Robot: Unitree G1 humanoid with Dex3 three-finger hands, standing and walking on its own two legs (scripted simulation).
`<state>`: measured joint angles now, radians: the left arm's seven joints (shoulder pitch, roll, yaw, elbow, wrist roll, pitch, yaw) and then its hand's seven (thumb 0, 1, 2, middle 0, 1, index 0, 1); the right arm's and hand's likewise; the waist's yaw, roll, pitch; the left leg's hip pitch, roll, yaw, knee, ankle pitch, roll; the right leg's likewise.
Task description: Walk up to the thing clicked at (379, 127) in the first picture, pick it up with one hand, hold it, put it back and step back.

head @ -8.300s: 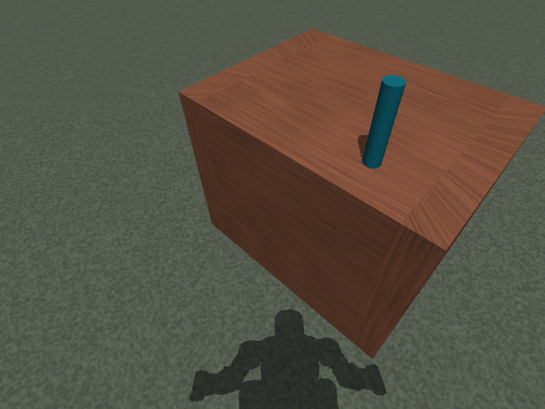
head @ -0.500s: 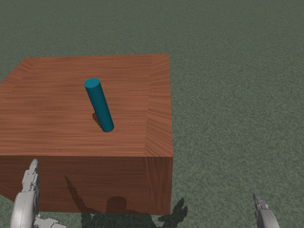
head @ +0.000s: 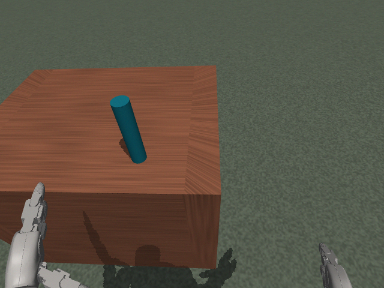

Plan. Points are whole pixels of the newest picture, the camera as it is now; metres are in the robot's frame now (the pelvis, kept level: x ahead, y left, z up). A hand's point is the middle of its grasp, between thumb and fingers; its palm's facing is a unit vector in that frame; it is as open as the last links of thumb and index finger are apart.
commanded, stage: rise first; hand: left
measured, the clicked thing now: (130, 132) +0.50 +0.21 +0.03
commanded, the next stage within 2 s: go down in 0.02 s
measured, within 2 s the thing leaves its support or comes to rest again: neither
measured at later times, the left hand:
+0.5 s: hand (52, 206) +0.25 +0.29 +0.10, palm faces +0.31 -0.93 -0.20, open 17.7 cm
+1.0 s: hand (49, 180) +0.31 +0.32 +0.09, palm faces +0.19 -0.98 +0.02, open 17.6 cm
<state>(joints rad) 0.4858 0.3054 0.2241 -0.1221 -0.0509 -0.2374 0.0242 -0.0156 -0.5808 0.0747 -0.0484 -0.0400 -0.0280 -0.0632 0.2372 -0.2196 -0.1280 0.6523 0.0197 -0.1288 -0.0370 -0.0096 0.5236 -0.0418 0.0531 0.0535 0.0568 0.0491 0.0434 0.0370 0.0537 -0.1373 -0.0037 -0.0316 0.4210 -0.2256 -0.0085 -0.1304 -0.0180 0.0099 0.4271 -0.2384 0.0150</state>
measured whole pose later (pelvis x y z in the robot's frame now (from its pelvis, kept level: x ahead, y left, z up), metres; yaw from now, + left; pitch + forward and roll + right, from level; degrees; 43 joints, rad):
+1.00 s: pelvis +0.01 +0.01 -0.01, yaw +0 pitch +3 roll -1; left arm -0.16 0.46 0.53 0.55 -0.31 -0.14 -0.45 -0.02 -0.56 0.09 -0.04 -0.03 -0.03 -0.05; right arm 0.24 -0.24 -0.03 0.66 0.03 -0.16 -0.09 -0.01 0.52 -0.05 0.05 0.05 0.06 0.05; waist 0.00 0.00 -0.06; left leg -0.29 -0.01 -0.03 0.53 -0.28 0.00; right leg -0.27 -0.02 0.01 0.50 -0.28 0.03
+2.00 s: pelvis +0.01 +0.01 -0.03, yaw +0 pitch +13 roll -2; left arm -0.58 0.78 0.62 1.04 -0.23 -0.18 -0.57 -0.02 -0.58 0.10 -0.04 -0.04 -0.03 -0.06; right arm 0.23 -0.24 0.05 0.60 0.01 -0.21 -0.11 -0.01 0.53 -0.05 0.05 0.05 0.06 0.05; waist -0.08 -0.01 -0.11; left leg -0.59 0.01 -0.04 0.73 -0.36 0.00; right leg -0.54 0.00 0.00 0.66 -0.34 0.03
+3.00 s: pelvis +0.01 +0.02 -0.05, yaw -1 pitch +18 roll -4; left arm -0.78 0.97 0.65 1.20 -0.15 -0.14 -0.57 -0.02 -0.54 0.10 -0.05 -0.04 -0.04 -0.06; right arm 0.28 -0.26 0.07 0.43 0.00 -0.19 -0.08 -0.01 0.54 -0.05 0.05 0.05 0.06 0.05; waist -0.14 -0.01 -0.15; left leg -0.77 0.03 -0.05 0.90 -0.43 0.01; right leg -0.71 0.02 -0.01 0.79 -0.38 0.03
